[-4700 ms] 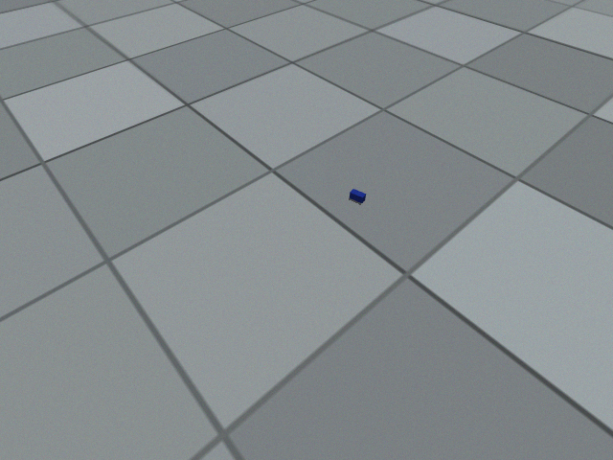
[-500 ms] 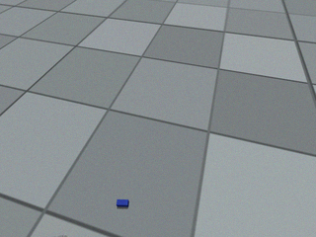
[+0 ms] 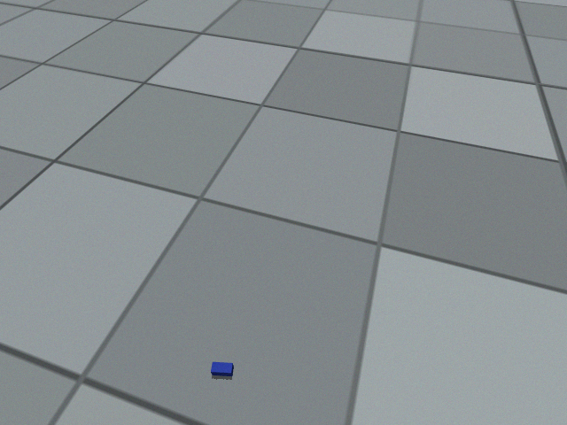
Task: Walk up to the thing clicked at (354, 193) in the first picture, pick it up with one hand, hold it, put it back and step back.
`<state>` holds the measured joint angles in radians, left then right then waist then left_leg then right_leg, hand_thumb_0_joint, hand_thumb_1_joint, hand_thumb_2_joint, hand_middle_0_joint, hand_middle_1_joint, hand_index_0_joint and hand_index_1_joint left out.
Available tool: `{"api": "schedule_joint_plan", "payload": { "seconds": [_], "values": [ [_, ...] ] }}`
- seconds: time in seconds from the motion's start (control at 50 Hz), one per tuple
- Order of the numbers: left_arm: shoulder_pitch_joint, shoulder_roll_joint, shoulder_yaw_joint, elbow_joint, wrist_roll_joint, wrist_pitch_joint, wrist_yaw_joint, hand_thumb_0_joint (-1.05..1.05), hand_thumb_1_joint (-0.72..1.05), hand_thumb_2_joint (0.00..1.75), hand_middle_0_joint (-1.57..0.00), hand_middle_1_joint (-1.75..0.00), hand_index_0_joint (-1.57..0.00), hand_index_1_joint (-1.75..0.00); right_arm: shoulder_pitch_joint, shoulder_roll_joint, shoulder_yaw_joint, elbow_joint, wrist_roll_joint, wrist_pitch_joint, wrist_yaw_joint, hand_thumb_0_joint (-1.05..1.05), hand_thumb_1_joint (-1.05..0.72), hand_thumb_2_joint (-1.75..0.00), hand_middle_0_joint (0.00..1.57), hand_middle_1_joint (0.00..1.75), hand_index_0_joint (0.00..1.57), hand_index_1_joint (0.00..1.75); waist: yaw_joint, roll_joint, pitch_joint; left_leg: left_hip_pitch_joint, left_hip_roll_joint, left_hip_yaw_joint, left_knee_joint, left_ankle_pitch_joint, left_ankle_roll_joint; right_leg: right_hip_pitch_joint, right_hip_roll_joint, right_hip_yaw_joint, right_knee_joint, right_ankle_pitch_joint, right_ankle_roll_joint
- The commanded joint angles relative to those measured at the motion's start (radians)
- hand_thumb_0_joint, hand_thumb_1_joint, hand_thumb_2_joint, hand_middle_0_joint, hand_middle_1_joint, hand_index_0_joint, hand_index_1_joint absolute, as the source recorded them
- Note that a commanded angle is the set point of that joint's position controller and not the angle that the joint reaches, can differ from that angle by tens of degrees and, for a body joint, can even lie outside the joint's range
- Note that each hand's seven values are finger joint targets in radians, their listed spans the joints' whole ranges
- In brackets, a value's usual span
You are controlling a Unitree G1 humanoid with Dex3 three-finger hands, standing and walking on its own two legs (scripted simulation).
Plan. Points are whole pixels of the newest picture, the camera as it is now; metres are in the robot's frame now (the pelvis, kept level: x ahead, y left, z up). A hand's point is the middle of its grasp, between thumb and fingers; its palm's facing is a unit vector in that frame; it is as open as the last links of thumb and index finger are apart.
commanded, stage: walk up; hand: left
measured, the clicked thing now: (222, 369) +0.43 +0.20 -0.76
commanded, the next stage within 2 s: stand in 0.08 s
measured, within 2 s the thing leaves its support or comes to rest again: neither
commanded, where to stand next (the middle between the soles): +0.06 -0.02 m, yaw +0 degrees
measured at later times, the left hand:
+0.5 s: hand out of the picture +0.09 +0.26 -0.15, palm faces -0.01 -0.94 -0.34, open 7.4 cm
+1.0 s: hand out of the picture +0.09 +0.25 -0.15, palm faces -0.01 -0.94 -0.34, open 7.4 cm
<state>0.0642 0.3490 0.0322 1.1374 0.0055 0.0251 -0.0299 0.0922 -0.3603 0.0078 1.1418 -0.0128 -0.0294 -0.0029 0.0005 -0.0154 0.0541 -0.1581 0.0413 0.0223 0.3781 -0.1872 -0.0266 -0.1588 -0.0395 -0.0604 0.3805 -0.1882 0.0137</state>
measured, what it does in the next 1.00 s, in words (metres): stands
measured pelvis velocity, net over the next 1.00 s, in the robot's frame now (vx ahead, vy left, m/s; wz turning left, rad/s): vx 0.01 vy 0.00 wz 0.01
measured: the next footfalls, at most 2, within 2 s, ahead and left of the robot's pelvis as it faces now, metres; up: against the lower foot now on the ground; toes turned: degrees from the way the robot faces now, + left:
none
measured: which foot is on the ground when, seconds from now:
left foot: down 0.00-1.00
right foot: down 0.00-1.00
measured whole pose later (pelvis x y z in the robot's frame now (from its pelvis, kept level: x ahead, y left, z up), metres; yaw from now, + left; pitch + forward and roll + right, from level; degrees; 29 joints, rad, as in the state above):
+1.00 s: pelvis +0.01 +0.00 +0.00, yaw +0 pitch -2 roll +0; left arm 0.09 0.34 0.00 1.16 0.01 -0.01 -0.01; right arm 0.09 -0.36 0.01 1.15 -0.01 -0.01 0.01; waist -0.01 0.00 0.04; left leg -0.11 0.04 0.02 0.31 -0.17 -0.03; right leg -0.11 -0.04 -0.07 0.32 -0.18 0.01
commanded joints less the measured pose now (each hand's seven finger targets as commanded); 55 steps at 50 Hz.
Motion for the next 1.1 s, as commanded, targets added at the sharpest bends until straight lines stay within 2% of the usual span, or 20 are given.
{"api": "schedule_joint_plan", "payload": {
  "seconds": [0.0,0.04,0.06,0.12,0.24,0.26,0.32,0.44,0.48,0.52,0.6,0.74,0.84,0.9,0.98,1.08],
  "values": [
    [-0.044,0.202,0.034,-0.062,0.0,-0.024,0.014,0.0,0.9,0.9,-0.2,-0.3,-0.2,-0.3,-0.048,-0.231,-0.05,-0.063,0.004,-0.021,-0.018,0.0,-0.9,-0.9,0.2,0.3,0.2,0.3,0.003,0.03,-0.093,-0.019,0.105,-0.094,-0.081,0.121,0.051,0.057,-0.091,0.091,-0.064,0.086,-0.034],
    [-0.044,0.202,0.034,-0.061,0.001,-0.026,0.013,0.0,0.9,0.9,-0.2,-0.3,-0.2,-0.3,-0.048,-0.227,-0.047,-0.065,0.004,-0.02,-0.016,0.0,-0.9,-0.9,0.2,0.3,0.2,0.3,0.004,0.023,-0.093,-0.023,0.103,-0.094,-0.08,0.107,0.052,0.066,-0.095,0.096,-0.07,0.089,-0.031],
    [-0.045,0.199,0.024,-0.054,0.003,-0.039,0.018,0.0,0.9,0.9,-0.2,-0.3,-0.2,-0.3,-0.08,-0.209,-0.043,-0.065,0.0,-0.012,-0.011,0.0,-0.9,-0.9,0.2,0.3,0.2,0.3,0.005,0.066,-0.109,0.005,0.104,-0.094,-0.091,0.098,0.041,0.06,-0.106,0.108,-0.092,0.082,-0.029],
    [-0.052,0.215,0.022,-0.045,0.002,-0.051,0.024,0.0,0.9,0.9,-0.2,-0.3,-0.2,-0.3,-0.07,-0.205,-0.04,-0.059,0.002,-0.006,-0.005,0.0,-0.9,-0.9,0.2,0.3,0.2,0.3,-0.003,0.039,-0.083,0.015,0.098,-0.094,-0.101,0.092,0.034,0.044,-0.106,0.109,-0.109,0.076,-0.025],
    [-0.044,0.215,0.016,-0.037,0.002,-0.058,0.03,0.0,0.9,0.9,-0.2,-0.3,-0.2,-0.3,-0.063,-0.207,-0.041,-0.051,0.001,-0.006,-0.001,0.0,-0.9,-0.9,0.2,0.3,0.2,0.3,-0.003,0.013,-0.102,0.033,0.106,-0.093,-0.105,0.146,0.037,0.075,-0.114,0.103,-0.107,0.135,-0.022],
    [-0.04,0.214,0.015,-0.036,0.001,-0.057,0.031,0.0,0.9,0.9,-0.2,-0.3,-0.2,-0.3,-0.061,-0.207,-0.041,-0.051,0.0,-0.005,-0.001,0.0,-0.9,-0.9,0.2,0.3,0.2,0.3,-0.003,0.017,-0.102,0.03,0.104,-0.094,-0.114,0.136,0.034,0.072,-0.109,0.097,-0.108,0.114,-0.021],
    [-0.031,0.208,0.012,-0.033,0.003,-0.058,0.031,0.0,0.9,0.9,-0.2,-0.3,-0.2,-0.3,-0.071,-0.213,-0.044,-0.049,0.002,-0.005,-0.001,0.0,-0.9,-0.9,0.2,0.3,0.2,0.3,0.002,0.019,-0.105,0.053,0.108,-0.089,-0.102,0.161,0.037,0.064,-0.113,0.098,-0.111,0.139,-0.023],
    [-0.037,0.211,0.011,-0.034,0.001,-0.057,0.033,0.0,0.9,0.9,-0.2,-0.3,-0.2,-0.3,-0.057,-0.206,-0.042,-0.046,0.001,-0.003,0.001,0.0,-0.9,-0.9,0.2,0.3,0.2,0.3,-0.004,0.009,-0.08,0.021,0.1,-0.089,-0.122,0.1,0.034,0.063,-0.11,0.095,-0.12,0.08,-0.021],
    [-0.023,0.213,0.009,-0.035,0.0,-0.059,0.034,0.0,0.9,0.9,-0.2,-0.3,-0.2,-0.3,-0.068,-0.2,-0.041,-0.049,0.002,-0.003,0.002,0.0,-0.9,-0.9,0.2,0.3,0.2,0.3,0.001,0.013,-0.077,0.043,0.099,-0.091,-0.12,0.111,0.03,0.041,-0.11,0.095,-0.122,0.073,-0.02],
    [-0.033,0.216,0.011,-0.039,0.002,-0.06,0.035,0.0,0.9,0.9,-0.2,-0.3,-0.2,-0.3,-0.06,-0.205,-0.042,-0.047,0.001,-0.003,0.001,0.0,-0.9,-0.9,0.2,0.3,0.2,0.3,0.001,0.01,-0.099,0.033,0.104,-0.089,-0.112,0.134,0.035,0.076,-0.116,0.098,-0.115,0.116,-0.022],
    [-0.025,0.218,0.01,-0.035,0.001,-0.062,0.036,0.0,0.9,0.9,-0.2,-0.3,-0.2,-0.3,-0.058,-0.201,-0.04,-0.046,0.003,-0.003,0.001,0.0,-0.9,-0.9,0.2,0.3,0.2,0.3,0.0,0.013,-0.096,0.036,0.102,-0.088,-0.109,0.156,0.034,0.084,-0.115,0.092,-0.115,0.139,-0.017],
    [-0.025,0.221,0.011,-0.035,0.0,-0.058,0.037,0.0,0.9,0.9,-0.2,-0.3,-0.2,-0.3,-0.054,-0.202,-0.04,-0.042,0.003,0.001,0.0,0.0,-0.9,-0.9,0.2,0.3,0.2,0.3,0.002,0.016,-0.086,0.033,0.1,-0.092,-0.115,0.133,0.03,0.075,-0.112,0.091,-0.121,0.103,-0.021],
    [-0.016,0.213,0.01,-0.036,0.002,-0.06,0.036,0.0,0.9,0.9,-0.2,-0.3,-0.2,-0.3,-0.051,-0.207,-0.039,-0.046,0.004,-0.001,0.0,0.0,-0.9,-0.9,0.2,0.3,0.2,0.3,0.0,0.033,-0.088,0.044,0.103,-0.089,-0.108,0.16,0.031,0.076,-0.116,0.094,-0.119,0.151,-0.021],
    [-0.017,0.216,0.01,-0.038,0.001,-0.06,0.036,0.0,0.9,0.9,-0.2,-0.3,-0.2,-0.3,-0.049,-0.203,-0.036,-0.047,0.004,-0.001,-0.001,0.0,-0.9,-0.9,0.2,0.3,0.2,0.3,0.0,0.027,-0.084,0.043,0.102,-0.086,-0.109,0.164,0.031,0.075,-0.115,0.094,-0.121,0.152,-0.019],
    [-0.02,0.221,0.012,-0.041,0.001,-0.057,0.036,0.0,0.9,0.9,-0.2,-0.3,-0.2,-0.3,-0.051,-0.208,-0.039,-0.046,0.002,0.001,-0.002,0.0,-0.9,-0.9,0.2,0.3,0.2,0.3,0.001,0.024,-0.08,0.044,0.103,-0.089,-0.114,0.134,0.031,0.066,-0.112,0.094,-0.127,0.104,-0.024],
    [-0.015,0.214,0.01,-0.041,0.002,-0.058,0.035,0.0,0.9,0.9,-0.2,-0.3,-0.2,-0.3,-0.046,-0.204,-0.037,-0.05,0.002,0.0,-0.002,0.0,-0.9,-0.9,0.2,0.3,0.2,0.3,0.001,0.021,-0.084,0.041,0.105,-0.089,-0.113,0.158,0.032,0.079,-0.114,0.091,-0.119,0.139,-0.022]
  ]
}}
